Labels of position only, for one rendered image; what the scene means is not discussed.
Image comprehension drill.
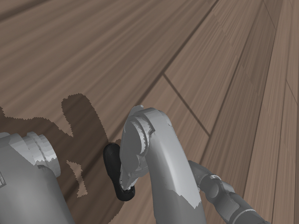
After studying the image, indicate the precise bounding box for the right robot foot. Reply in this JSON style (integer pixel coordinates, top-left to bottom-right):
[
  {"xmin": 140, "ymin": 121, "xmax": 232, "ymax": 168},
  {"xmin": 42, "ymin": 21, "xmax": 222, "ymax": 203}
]
[{"xmin": 103, "ymin": 143, "xmax": 135, "ymax": 202}]

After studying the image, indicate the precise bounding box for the right robot arm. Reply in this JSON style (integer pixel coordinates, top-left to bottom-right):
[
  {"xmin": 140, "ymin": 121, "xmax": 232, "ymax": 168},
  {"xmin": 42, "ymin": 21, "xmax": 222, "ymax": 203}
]
[{"xmin": 200, "ymin": 174, "xmax": 271, "ymax": 224}]

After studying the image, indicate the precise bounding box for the right robot hand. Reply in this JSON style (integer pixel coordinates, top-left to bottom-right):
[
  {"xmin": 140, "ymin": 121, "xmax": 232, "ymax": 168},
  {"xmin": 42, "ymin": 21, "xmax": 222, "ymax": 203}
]
[{"xmin": 188, "ymin": 160, "xmax": 212, "ymax": 190}]

